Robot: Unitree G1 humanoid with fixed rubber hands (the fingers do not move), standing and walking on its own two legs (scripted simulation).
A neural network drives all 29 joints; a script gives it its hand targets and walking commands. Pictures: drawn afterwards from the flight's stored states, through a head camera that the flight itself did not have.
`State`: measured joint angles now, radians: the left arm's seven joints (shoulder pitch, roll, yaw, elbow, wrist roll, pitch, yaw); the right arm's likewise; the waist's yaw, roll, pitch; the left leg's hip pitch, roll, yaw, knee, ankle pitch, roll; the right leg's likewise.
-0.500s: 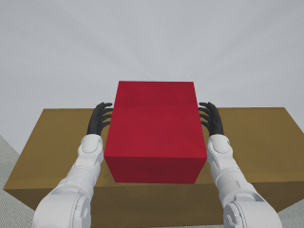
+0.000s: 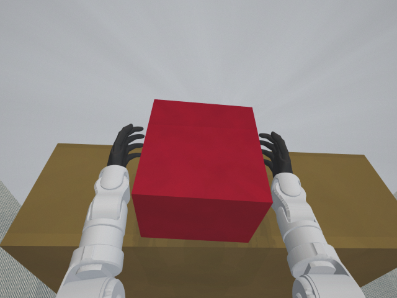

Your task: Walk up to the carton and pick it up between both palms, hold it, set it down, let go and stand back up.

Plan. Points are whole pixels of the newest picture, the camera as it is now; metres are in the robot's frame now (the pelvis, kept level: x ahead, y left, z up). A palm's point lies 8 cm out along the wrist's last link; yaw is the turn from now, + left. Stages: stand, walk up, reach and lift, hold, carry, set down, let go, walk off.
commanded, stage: reach and lift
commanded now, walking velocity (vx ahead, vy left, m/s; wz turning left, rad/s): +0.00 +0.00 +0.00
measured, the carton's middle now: (199, 168) +0.41 -0.01 +0.04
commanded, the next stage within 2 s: hold in 1.50 s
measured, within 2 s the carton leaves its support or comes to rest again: neither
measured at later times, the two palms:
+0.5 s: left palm (107, 152) +0.34 +0.17 +0.16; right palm (285, 165) +0.34 -0.17 +0.14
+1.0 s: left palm (101, 151) +0.34 +0.18 +0.16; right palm (284, 160) +0.34 -0.16 +0.15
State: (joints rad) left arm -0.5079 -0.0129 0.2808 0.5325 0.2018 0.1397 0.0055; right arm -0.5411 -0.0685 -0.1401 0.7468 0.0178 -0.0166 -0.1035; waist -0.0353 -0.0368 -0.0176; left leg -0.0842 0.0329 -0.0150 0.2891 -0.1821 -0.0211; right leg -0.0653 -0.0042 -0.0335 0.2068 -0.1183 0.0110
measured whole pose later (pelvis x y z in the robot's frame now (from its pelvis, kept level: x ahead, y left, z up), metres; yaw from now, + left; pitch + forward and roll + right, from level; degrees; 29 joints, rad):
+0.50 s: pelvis -0.02 +0.00 +0.00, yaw +1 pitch -5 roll -1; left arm -0.52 -0.04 0.30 0.21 0.28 0.46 -0.07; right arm -0.55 -0.07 -0.11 0.58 0.06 0.15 -0.11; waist -0.06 -0.05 0.01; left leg -0.04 0.02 -0.03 0.29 -0.16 -0.02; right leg -0.03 -0.02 -0.04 0.23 -0.11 0.01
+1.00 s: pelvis -0.01 +0.00 +0.00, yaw +1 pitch -8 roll -1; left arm -0.47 -0.03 0.30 0.05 0.31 0.55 -0.10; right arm -0.53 -0.07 -0.05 0.48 0.13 0.19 -0.14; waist -0.08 -0.06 0.05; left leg 0.01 0.02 -0.03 0.31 -0.19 -0.02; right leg 0.04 -0.01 -0.06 0.23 -0.13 0.01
